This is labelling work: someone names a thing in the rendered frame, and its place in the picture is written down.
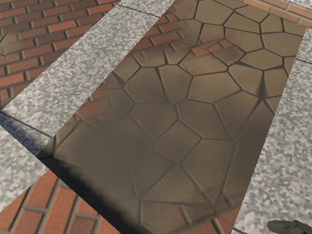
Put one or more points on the robot right hand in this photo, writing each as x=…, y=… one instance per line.
x=288, y=227

